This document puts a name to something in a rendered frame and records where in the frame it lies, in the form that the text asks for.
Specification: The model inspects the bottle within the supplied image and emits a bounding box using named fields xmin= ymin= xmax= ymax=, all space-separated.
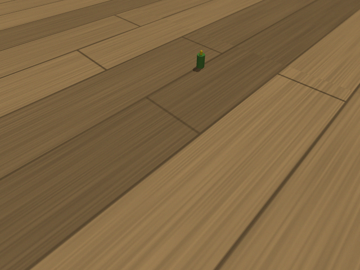
xmin=196 ymin=51 xmax=205 ymax=69

